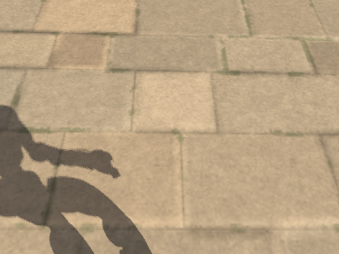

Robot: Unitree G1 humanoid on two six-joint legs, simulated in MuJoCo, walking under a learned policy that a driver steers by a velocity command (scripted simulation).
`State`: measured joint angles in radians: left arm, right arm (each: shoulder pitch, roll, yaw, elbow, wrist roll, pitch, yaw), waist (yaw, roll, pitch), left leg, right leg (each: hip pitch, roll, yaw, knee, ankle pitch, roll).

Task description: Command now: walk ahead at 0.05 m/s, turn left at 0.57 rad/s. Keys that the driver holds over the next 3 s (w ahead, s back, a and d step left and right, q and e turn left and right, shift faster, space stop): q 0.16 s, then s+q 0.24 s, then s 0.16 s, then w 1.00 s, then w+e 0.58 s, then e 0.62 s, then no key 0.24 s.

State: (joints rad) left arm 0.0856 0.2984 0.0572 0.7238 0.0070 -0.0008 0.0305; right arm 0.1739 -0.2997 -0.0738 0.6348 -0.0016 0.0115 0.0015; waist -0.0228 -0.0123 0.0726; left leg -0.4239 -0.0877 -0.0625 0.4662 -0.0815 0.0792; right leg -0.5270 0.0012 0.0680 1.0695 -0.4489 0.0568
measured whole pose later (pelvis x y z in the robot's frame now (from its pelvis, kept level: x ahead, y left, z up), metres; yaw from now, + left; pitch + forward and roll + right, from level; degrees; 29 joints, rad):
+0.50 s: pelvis +0.00 -0.06 +0.01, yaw +18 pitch +0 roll +2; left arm 0.10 0.24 0.04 0.70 0.02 0.03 0.05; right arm 0.20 -0.36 -0.11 0.66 0.03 0.10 -0.05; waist 0.00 0.03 0.09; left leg -0.48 -0.12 -0.14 1.23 -0.48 -0.12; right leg -0.30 -0.05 -0.02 0.48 -0.19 -0.01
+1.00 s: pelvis -0.02 -0.03 +0.02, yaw +21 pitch +1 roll -2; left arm 0.19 0.33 0.10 0.83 -0.02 -0.04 -0.01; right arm 0.45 -0.25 -0.04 0.83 0.00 -0.05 -0.02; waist -0.04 -0.02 -0.03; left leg 0.05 0.01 -0.05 0.20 -0.26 0.03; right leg -0.62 -0.06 0.00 0.79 -0.02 0.05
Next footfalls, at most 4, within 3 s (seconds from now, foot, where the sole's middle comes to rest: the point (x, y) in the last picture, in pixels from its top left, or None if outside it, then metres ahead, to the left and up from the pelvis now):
0.26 right None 0.11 -0.16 -0.77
0.68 left None -0.11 0.06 -0.77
1.18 right None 0.24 -0.10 -0.77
1.70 left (105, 236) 0.48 0.23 -0.77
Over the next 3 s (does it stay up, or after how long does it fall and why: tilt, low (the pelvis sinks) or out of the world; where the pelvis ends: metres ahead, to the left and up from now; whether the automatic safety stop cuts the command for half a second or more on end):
stays up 0.81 0.13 0.01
